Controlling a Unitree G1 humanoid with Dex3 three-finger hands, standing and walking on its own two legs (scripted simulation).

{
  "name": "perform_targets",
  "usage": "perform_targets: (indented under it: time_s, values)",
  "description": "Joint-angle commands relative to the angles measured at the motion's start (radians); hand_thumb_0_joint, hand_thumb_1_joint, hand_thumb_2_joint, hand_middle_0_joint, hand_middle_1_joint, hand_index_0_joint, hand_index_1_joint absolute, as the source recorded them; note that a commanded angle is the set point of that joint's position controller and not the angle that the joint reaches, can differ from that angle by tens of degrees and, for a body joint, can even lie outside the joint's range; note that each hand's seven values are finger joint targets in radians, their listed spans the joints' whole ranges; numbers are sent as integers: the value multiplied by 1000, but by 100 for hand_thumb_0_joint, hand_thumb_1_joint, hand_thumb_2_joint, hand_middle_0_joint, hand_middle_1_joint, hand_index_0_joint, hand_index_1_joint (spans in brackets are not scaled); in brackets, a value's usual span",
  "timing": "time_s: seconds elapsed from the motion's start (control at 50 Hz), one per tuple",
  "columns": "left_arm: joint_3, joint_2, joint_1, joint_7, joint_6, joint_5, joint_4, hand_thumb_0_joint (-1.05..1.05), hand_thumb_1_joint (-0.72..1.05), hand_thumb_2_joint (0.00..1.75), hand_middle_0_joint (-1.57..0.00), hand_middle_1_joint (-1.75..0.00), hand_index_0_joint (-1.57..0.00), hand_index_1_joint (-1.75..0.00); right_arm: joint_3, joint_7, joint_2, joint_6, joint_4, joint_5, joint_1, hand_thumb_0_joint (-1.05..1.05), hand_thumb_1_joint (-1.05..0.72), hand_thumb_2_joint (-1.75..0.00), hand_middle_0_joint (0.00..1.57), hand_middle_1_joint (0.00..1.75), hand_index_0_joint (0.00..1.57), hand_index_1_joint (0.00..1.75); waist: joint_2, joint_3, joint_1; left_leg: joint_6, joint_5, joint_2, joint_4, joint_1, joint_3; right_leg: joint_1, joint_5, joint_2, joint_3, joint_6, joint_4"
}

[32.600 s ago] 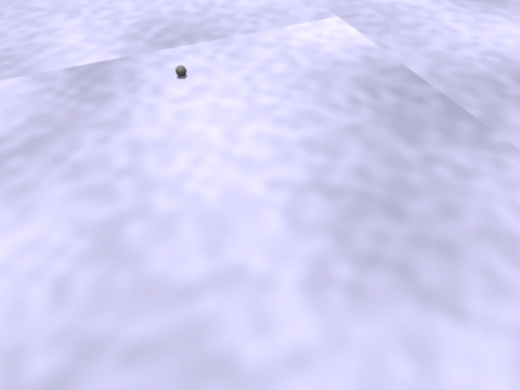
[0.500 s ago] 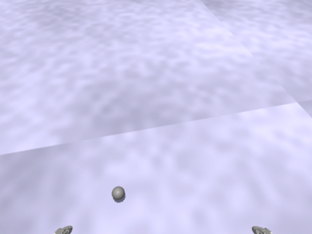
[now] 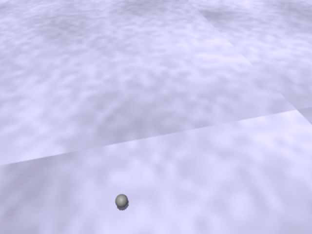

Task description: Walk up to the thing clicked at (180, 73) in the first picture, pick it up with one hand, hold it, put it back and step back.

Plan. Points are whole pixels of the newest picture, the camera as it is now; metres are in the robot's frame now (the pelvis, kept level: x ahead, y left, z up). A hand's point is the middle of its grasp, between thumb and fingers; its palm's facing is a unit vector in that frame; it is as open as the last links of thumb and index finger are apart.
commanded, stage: stand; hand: left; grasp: from above
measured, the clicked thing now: (121, 200) +0.45 +0.26 -0.74
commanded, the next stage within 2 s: step back in 1.70 s
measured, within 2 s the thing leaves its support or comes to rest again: neither
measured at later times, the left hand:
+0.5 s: hand out of the picture +0.05 +0.24 -0.16, palm faces +0.01 -0.94 -0.33, open 7.4 cm
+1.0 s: hand out of the picture +0.09 +0.24 -0.16, palm faces +0.00 -0.94 -0.33, open 7.4 cm
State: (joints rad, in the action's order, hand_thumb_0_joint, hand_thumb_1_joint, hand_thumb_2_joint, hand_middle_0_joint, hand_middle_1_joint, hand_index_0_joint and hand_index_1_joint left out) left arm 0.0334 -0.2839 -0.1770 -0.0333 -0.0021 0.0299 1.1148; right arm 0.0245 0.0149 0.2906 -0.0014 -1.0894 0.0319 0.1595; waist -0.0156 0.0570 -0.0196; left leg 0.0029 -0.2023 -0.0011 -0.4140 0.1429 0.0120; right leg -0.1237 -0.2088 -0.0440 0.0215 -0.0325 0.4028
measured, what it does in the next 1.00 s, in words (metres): stands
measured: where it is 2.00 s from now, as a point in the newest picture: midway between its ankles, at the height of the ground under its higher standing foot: outside the picture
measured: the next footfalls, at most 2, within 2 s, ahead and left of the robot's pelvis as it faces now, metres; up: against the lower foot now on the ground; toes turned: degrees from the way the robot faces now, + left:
none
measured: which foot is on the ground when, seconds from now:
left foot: down 0.00-1.00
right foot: down 0.00-1.00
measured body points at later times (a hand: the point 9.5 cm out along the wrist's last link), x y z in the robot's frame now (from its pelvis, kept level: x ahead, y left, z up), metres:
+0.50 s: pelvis +0.00 -0.01 +0.00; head +0.01 -0.01 +0.45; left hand +0.05 +0.28 -0.14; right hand +0.06 -0.29 -0.14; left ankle +0.02 +0.12 -0.74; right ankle +0.01 -0.14 -0.74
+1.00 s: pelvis +0.02 -0.01 +0.00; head +0.03 -0.01 +0.45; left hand +0.09 +0.29 -0.13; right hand +0.09 -0.30 -0.13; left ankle +0.02 +0.12 -0.74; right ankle +0.01 -0.14 -0.74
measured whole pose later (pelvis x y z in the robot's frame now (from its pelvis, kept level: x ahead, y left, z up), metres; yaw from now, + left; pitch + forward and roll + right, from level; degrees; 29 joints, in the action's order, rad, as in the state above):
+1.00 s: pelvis +0.02 -0.01 +0.00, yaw -1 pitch -2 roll +0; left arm 0.03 -0.31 -0.10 -0.02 0.01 0.02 1.16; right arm 0.00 0.01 0.33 0.00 -1.14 0.02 0.11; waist -0.01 0.06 0.00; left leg 0.01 -0.19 -0.02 -0.34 0.11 0.01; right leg -0.09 -0.19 -0.03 0.02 -0.03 0.32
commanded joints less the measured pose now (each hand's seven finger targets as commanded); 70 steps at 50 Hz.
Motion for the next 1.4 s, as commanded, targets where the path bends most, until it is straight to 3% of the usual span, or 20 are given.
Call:
perform_targets:
  time_s: [0.0,0.06,0.26,0.38,0.48,0.68,0.86,0.92,1.14,1.22,1.38]
  values:
    - [35,-190,29,-6,21,-1,-35,0,90,90,-20,-30,-20,-30,38,14,184,25,48,-7,-40,0,-90,-90,20,30,20,30,11,-12,1,-27,1,-100,128,24,105,-1,34,-70,-74,37,-96]
    - [32,-195,38,-3,24,1,-28,0,90,90,-20,-30,-20,-30,36,12,188,27,40,-8,-45,0,-90,-90,20,30,20,30,20,-19,4,-23,40,-99,121,-2,97,-7,32,-71,-76,34,-113]
    - [29,-211,56,2,22,-3,-6,0,90,90,-20,-30,-20,-30,32,9,209,22,21,-10,-59,0,-90,-90,20,30,20,30,5,-9,6,-24,-34,-103,138,21,96,-5,-3,-70,-81,34,-131]
    - [30,-217,72,3,26,-7,-5,0,90,90,-20,-30,-20,-30,25,9,207,24,12,-11,-51,0,-90,-90,20,30,20,30,6,-39,12,-26,53,-110,129,1,86,17,76,-82,-87,40,-126]
    - [28,-219,74,6,23,-8,2,0,90,90,-20,-30,-20,-30,22,9,214,24,7,-12,-55,0,-90,-90,20,30,20,30,5,-30,14,-25,27,-110,138,9,86,13,60,-77,-84,41,-130]
    - [25,-214,78,9,24,-11,5,0,90,90,-20,-30,-20,-30,18,8,216,27,3,-15,-67,0,-90,-90,20,30,20,30,14,-51,12,-25,105,-118,131,-29,83,16,94,-79,-82,41,-127]
    - [29,-228,93,8,30,-14,-6,0,90,90,-20,-30,-20,-30,20,9,229,29,4,-15,-72,0,-90,-90,20,30,20,30,14,-88,18,-26,220,-125,110,-54,71,48,219,-88,-79,38,-117]
    - [31,-234,105,8,29,-14,-11,0,90,90,-20,-30,-20,-30,19,9,230,28,5,-15,-76,0,-90,-90,20,30,20,30,9,-81,19,-25,190,-125,118,-37,71,52,199,-90,-81,38,-122]
    - [32,-238,114,13,27,-15,-15,0,90,90,-20,-30,-20,-30,21,9,244,33,8,-16,-85,0,-90,-90,20,30,20,30,11,-88,18,-23,235,-132,121,-54,72,63,210,-92,-78,43,-117]
    - [30,-240,113,15,24,-16,-15,0,90,90,-20,-30,-20,-30,18,6,238,34,8,-16,-91,0,-90,-90,20,30,20,30,10,-66,15,-20,163,-128,139,-38,73,50,149,-87,-77,42,-124]
    - [29,-246,117,17,28,-17,-19,0,90,90,-20,-30,-20,-30,19,2,243,34,10,-16,-85,0,-90,-90,20,30,20,30,12,-73,22,-18,172,-126,138,-41,72,49,165,-90,-82,44,-127]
